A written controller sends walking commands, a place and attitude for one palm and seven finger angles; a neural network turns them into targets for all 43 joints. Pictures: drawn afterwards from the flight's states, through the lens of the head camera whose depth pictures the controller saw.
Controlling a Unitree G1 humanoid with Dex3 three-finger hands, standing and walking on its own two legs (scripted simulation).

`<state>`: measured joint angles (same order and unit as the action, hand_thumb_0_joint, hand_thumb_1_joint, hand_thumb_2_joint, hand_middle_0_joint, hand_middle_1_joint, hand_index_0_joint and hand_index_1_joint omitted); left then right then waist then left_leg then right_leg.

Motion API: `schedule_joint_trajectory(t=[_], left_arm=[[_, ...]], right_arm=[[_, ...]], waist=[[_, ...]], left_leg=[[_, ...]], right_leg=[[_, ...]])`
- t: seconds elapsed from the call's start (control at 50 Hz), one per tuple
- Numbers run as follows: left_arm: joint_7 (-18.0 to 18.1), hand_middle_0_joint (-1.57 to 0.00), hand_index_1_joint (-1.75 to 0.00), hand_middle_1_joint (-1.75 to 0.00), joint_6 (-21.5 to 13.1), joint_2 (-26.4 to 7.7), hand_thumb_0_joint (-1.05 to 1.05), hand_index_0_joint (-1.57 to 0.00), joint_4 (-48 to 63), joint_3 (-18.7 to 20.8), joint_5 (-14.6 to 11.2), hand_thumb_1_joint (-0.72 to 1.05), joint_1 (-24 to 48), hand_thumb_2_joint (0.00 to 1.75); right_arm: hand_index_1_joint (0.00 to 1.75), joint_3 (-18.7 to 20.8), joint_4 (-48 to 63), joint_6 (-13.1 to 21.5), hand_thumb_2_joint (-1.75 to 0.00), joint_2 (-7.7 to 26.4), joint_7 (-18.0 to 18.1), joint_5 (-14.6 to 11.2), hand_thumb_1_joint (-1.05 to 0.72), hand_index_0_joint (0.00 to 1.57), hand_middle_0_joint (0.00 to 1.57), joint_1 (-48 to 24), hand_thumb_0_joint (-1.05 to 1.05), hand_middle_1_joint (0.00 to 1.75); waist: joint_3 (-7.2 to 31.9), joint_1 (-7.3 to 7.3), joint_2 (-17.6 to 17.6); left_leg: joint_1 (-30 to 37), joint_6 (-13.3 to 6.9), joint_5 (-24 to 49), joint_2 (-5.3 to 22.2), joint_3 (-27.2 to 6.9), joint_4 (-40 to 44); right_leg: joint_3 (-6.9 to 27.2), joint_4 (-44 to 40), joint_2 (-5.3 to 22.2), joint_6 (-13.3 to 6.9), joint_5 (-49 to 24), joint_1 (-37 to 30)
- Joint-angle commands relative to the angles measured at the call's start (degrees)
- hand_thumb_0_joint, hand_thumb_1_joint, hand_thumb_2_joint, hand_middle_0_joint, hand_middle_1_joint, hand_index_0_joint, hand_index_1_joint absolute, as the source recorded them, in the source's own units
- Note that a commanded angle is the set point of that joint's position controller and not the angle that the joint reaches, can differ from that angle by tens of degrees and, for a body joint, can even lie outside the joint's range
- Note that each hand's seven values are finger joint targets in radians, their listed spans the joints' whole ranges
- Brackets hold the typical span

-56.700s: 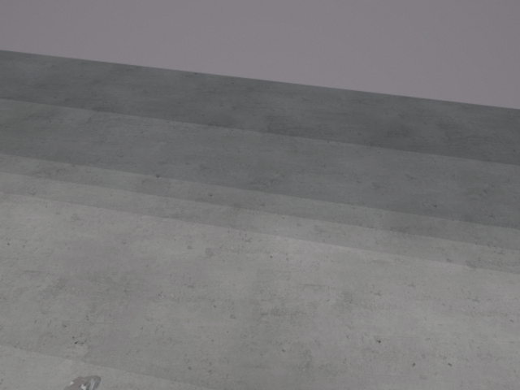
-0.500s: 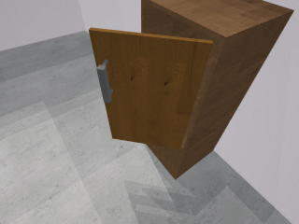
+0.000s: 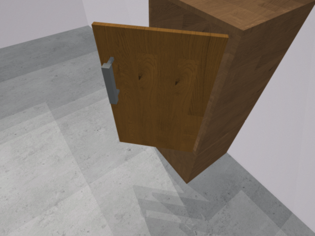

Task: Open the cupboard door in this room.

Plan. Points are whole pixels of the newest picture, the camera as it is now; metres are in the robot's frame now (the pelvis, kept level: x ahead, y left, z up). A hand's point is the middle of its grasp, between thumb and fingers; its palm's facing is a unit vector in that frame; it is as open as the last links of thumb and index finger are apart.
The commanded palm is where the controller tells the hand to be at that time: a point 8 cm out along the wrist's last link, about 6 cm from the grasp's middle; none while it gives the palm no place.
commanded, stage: look again from close up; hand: left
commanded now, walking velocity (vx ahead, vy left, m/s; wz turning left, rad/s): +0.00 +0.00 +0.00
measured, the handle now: (112, 81) +0.56 +0.18 +0.07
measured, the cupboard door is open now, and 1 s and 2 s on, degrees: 44 44 44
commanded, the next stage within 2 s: shuffle to correct the standing spot in 0.44 s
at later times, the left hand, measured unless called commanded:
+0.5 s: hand out of the picture +0.01 +0.26 -0.16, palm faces -0.02 -0.95 -0.31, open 7.4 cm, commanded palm none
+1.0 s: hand out of the picture -0.06 +0.19 -0.18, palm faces -0.04 -0.99 -0.14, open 7.4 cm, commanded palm none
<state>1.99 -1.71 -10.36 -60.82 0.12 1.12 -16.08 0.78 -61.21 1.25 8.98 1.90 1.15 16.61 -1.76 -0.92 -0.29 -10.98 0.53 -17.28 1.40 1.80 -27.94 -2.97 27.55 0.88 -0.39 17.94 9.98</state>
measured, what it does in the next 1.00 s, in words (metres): stands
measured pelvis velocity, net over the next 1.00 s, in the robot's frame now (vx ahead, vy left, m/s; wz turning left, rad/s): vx -0.01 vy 0.03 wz -0.09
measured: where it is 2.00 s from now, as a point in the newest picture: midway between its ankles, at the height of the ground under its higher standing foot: outside the picture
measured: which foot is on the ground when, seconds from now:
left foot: down 0.00-1.00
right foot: down 0.00-1.00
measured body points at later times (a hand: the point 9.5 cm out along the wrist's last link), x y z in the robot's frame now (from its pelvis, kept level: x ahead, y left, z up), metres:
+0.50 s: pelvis -0.06 +0.02 +0.00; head -0.07 +0.03 +0.45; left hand +0.01 +0.31 -0.13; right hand +0.04 -0.26 -0.12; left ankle -0.03 +0.12 -0.74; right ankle -0.04 -0.11 -0.74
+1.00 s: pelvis -0.01 +0.03 -0.01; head -0.01 +0.04 +0.44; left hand -0.06 +0.25 -0.17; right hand -0.08 -0.18 -0.16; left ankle -0.03 +0.12 -0.74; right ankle -0.04 -0.11 -0.74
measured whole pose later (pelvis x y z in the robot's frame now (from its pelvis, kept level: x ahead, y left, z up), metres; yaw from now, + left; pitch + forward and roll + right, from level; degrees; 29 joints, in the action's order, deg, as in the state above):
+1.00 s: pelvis -0.01 +0.03 -0.01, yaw -5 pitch -2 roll +0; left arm 0.7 0.2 -7.0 -62.4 0.9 1.8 -24.8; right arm 1.0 -64.2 0.4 8.3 0.7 0.8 21.9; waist -1.8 0.4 -1.0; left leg -11.0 -2.6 -20.8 0.5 7.8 -33.3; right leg 2.8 35.3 1.6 -1.4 20.2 13.5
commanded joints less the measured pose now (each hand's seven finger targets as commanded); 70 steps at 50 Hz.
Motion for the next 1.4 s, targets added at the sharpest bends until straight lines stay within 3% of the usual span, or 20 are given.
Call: schedule_joint_trajectory(t=[0.0,0.1,0.22,0.36,0.52,0.56,0.62,0.72,0.86,0.94,0.98,1.02,1.08,1.2,1.26,1.28,1.32,1.34,1.36,1.38], left_arm=[[0.81,-0.2,-0.3,-0.3,-0.76,-9.9,0.0,-0.2,5.32,2.91,-0.16,0.9,-3.73,0.9],[0.46,-0.2,-0.3,-0.3,0.17,-11.84,0.0,-0.2,7.79,2.91,-0.1,0.9,0.26,0.9],[-0.42,-0.2,-0.3,-0.3,0.53,-14.46,0.0,-0.2,7.98,2.53,-0.05,0.9,4.1,0.9],[-1.04,-0.2,-0.3,-0.3,0.54,-15.75,0.0,-0.2,6.82,1.81,0.05,0.9,5.38,0.9],[-1.0,-0.2,-0.3,-0.3,0.44,-14.84,0.0,-0.2,4.61,1.18,-0.01,0.9,3.47,0.9],[-0.82,-0.2,-0.3,-0.3,1.02,-10.91,0.0,-0.2,3.08,0.3,0.02,0.9,0.87,0.9],[-0.85,-0.2,-0.3,-0.3,1.93,-10.06,0.0,-0.2,2.68,0.72,0.44,0.9,-2.0,0.9],[-1.09,-0.2,-0.3,-0.3,1.68,-8.64,0.0,-0.2,2.65,1.95,0.23,0.9,-5.75,0.9],[-1.24,-0.2,-0.3,-0.3,1.08,-3.62,0.0,-0.2,2.81,2.57,0.39,0.9,-8.39,0.9],[-1.12,-0.2,-0.3,-0.3,0.13,0.23,0.0,-0.2,2.06,1.77,0.44,0.9,-9.91,0.9],[-0.51,-0.2,-0.3,-0.3,-0.19,0.52,0.0,-0.2,0.65,1.75,0.23,0.9,-11.55,0.9],[0.55,-0.2,-0.3,-0.3,-0.44,-1.85,0.0,-0.2,-1.01,2.17,0.02,0.9,-14.79,0.9],[1.43,-0.2,-0.3,-0.3,0.1,-3.62,0.0,-0.2,-0.02,2.38,-0.54,0.9,-12.04,0.9],[1.59,-0.2,-0.3,-0.3,1.77,-2.76,0.0,-0.2,4.32,3.17,-0.29,0.9,-4.26,0.9],[1.03,-0.2,-0.3,-0.3,2.42,-1.62,0.0,-0.2,5.9,3.29,-0.14,0.9,-2.79,0.9],[0.91,-0.2,-0.3,-0.3,2.45,-1.38,0.0,-0.2,5.98,3.14,-0.06,0.9,-2.96,0.9],[0.94,-0.2,-0.3,-0.3,2.17,-3.4,0.0,-0.2,5.76,3.25,0.21,0.9,-3.68,0.9],[2.83,-0.2,-0.3,-0.3,1.34,-7.72,0.0,-0.2,3.97,3.03,0.17,0.9,-6.93,0.9],[2.38,-0.2,-0.3,-0.3,0.21,-9.03,0.0,-0.2,7.23,2.89,0.15,0.9,-3.98,0.9],[1.93,-0.2,-0.3,-0.3,-0.34,-9.0,0.0,-0.2,7.77,2.51,0.37,0.9,-0.59,0.9]], right_arm=[[0.3,2.93,6.42,1.14,-0.9,9.69,0.66,-0.35,-0.9,0.2,0.2,0.31,0.0,0.3],[0.3,3.09,7.44,0.48,-0.9,12.34,0.16,-0.11,-0.9,0.2,0.2,-3.61,0.0,0.3],[0.3,2.6,8.05,0.61,-0.9,15.66,-0.78,0.01,-0.9,0.2,0.2,-8.2,0.0,0.3],[0.3,2.09,7.42,0.58,-0.9,17.49,-1.4,0.0,-0.9,0.2,0.2,-9.48,0.0,0.3],[0.3,1.5,4.88,0.45,-0.9,16.5,-1.62,-0.22,-0.9,0.2,0.2,-8.17,0.0,0.3],[0.3,0.58,3.02,-0.25,-0.9,12.49,-1.68,-0.02,-0.9,0.2,0.2,-5.25,0.0,0.3],[0.3,0.71,2.12,-1.26,-0.9,11.87,-1.73,0.18,-0.9,0.2,0.2,-3.07,0.0,0.3],[0.3,1.12,1.99,-0.95,-0.9,10.04,-1.52,0.01,-0.9,0.2,0.2,-0.16,0.0,0.3],[0.3,2.05,0.93,0.14,-0.9,8.65,-0.98,-0.37,-0.9,0.2,0.2,4.7,0.0,0.3],[0.3,2.21,-0.15,0.95,-0.9,8.08,-0.63,-0.6,-0.9,0.2,0.2,6.28,0.0,0.3],[0.3,1.74,-0.24,1.11,-0.9,5.89,-0.12,-0.81,-0.9,0.2,0.2,5.63,0.0,0.3],[0.3,1.35,-0.3,1.41,-0.9,4.07,0.47,-0.98,-0.9,0.2,0.2,5.56,0.0,0.3],[0.3,1.71,-0.84,0.5,-0.9,3.26,1.19,-1.41,-0.9,0.2,0.2,5.69,0.0,0.3],[0.3,3.57,0.13,-0.95,-0.9,5.1,1.57,-0.65,-0.9,0.2,0.2,5.18,0.0,0.3],[0.3,3.69,1.73,-1.16,-0.9,5.83,1.19,-0.19,-0.9,0.2,0.2,2.01,0.0,0.3],[0.3,3.62,2.29,-1.15,-0.9,5.91,1.06,-0.13,-0.9,0.2,0.2,1.0,0.0,0.3],[0.3,3.5,3.0,-1.29,-0.9,5.39,0.77,-0.42,-0.9,0.2,0.2,-0.13,0.0,0.3],[0.3,3.25,7.5,-0.24,-0.9,8.15,0.23,-1.65,-0.9,0.2,0.2,-5.61,0.0,0.3],[0.3,2.8,9.52,-0.85,-0.9,4.94,-0.85,-1.18,-0.9,0.2,0.2,-2.58,0.0,0.3],[0.3,2.4,9.32,-1.27,-0.9,3.83,-1.28,-0.74,-0.9,0.2,0.2,-2.83,0.0,0.3]], waist=[[7.35,0.79,-4.51],[1.77,0.58,0.56],[-0.86,1.04,1.73],[-1.28,1.07,1.09],[0.0,1.15,0.11],[0.39,0.87,-0.17],[-4.35,1.19,0.26],[-5.93,1.29,-1.21],[-7.48,0.82,4.6],[-5.95,1.66,6.9],[-5.0,2.39,0.41],[-0.37,2.26,-5.26],[2.19,0.73,-3.12],[1.97,-0.33,3.97],[-0.22,0.72,5.25],[-0.57,1.22,4.46],[0.84,1.39,1.6],[2.19,3.2,-7.12],[4.62,0.97,-14.68],[6.82,0.63,-11.1]], left_leg=[[-2.04,-2.88,20.01,2.73,-2.33,-3.37],[-1.16,-3.23,19.96,3.81,-3.4,-0.04],[-3.33,-3.49,7.74,4.43,-5.72,6.28],[-4.29,-3.01,-0.56,4.54,-6.96,10.78],[-3.45,-2.55,0.42,4.39,-6.55,11.1],[-2.86,-1.81,-4.72,3.87,-5.19,10.59],[-6.79,-1.98,-15.02,3.54,-4.58,10.38],[-7.63,-2.48,-13.65,2.81,-2.61,5.6],[-5.28,-5.17,-19.11,7.56,-7.71,10.38],[-1.06,-8.26,-8.58,12.09,-10.03,11.67],[-2.67,-5.91,10.88,8.48,-3.94,4.8],[-3.31,-2.38,20.84,3.89,2.24,-4.0],[-0.54,-0.41,26.73,3.76,2.82,-2.6],[7.87,-3.08,44.81,8.06,0.63,-2.11],[5.31,-5.71,39.68,10.41,-1.84,0.7],[4.66,-5.74,37.72,10.11,-1.85,0.71],[0.13,-3.46,26.33,7.09,-0.54,-1.26],[-1.44,-0.61,24.75,6.81,2.26,-13.14],[-7.67,-0.9,-4.83,2.08,0.79,-12.04],[-6.31,-0.73,-7.09,1.26,1.24,-8.44]], right_leg=[[5.9,1.92,7.21,-3.86,-37.1,-5.41],[5.13,0.97,5.37,-2.88,-23.27,0.46],[5.97,-4.25,4.75,-1.49,-6.64,1.87],[5.87,-6.96,5.24,-0.77,-3.1,2.0],[6.01,-8.48,5.93,-0.48,-3.76,1.28],[6.39,-8.99,5.78,-0.1,2.26,2.05],[7.68,-8.73,4.83,-0.75,12.54,5.35],[11.5,-7.64,4.98,-3.1,14.26,6.93],[7.77,2.02,0.89,-3.41,10.0,11.53],[1.66,7.48,-0.2,-2.18,0.58,10.68],[4.59,3.14,1.55,-2.49,-11.61,4.17],[10.36,2.94,6.42,-3.6,-37.14,-3.26],[8.89,5.73,7.93,-2.61,-54.77,-4.16],[5.24,7.97,3.18,-0.19,-29.53,6.02],[2.91,6.88,1.52,0.29,-11.29,6.38],[2.73,5.1,1.53,0.23,-12.14,5.47],[6.58,2.23,4.48,-1.0,-25.57,1.2],[8.6,-1.39,8.75,-0.04,-48.06,1.51],[13.07,-0.61,12.03,-3.92,-45.43,-3.05],[11.7,-0.12,12.16,-5.67,-40.66,-3.93]])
